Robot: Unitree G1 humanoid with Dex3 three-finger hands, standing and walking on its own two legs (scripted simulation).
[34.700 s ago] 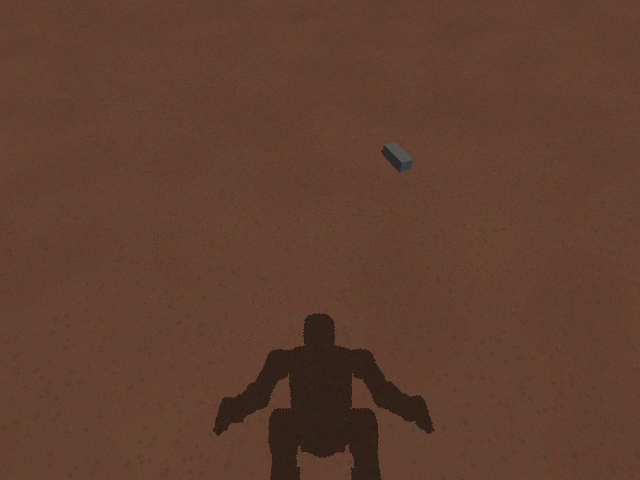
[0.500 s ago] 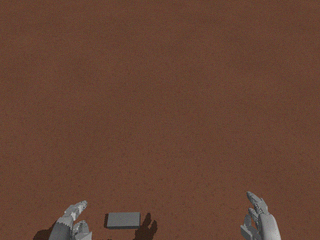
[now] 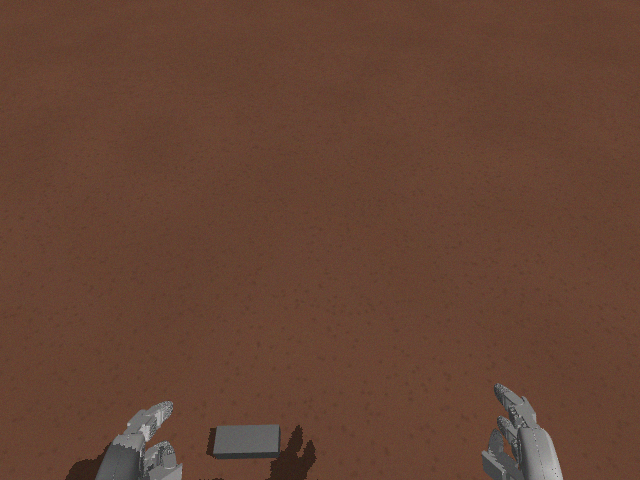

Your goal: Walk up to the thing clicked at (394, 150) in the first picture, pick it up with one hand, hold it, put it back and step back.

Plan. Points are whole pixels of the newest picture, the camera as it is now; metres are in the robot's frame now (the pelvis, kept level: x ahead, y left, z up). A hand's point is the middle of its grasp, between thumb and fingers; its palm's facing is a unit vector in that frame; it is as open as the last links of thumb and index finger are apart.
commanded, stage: home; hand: left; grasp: from above
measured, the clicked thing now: (248, 441) +0.36 +0.20 -0.68
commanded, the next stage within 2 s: stand in 0.42 s
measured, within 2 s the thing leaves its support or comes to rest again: neither
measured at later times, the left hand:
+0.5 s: hand (176, 478) +0.16 +0.18 -0.04, palm faces +0.05 -0.98 -0.20, open 7.4 cm
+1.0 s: hand out of the picture +0.05 +0.24 -0.11, palm faces +0.04 -0.94 -0.33, open 7.4 cm
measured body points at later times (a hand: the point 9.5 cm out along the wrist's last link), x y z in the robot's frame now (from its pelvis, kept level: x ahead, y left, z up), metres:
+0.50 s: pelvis +0.00 +0.00 +0.00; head +0.01 +0.01 +0.45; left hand +0.16 +0.23 -0.02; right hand +0.16 -0.25 -0.06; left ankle +0.01 +0.13 -0.68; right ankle +0.00 -0.14 -0.68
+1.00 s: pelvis +0.00 +0.01 +0.04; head +0.01 +0.01 +0.49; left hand +0.05 +0.29 -0.09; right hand +0.08 -0.28 -0.08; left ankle +0.01 +0.13 -0.68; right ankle +0.00 -0.14 -0.68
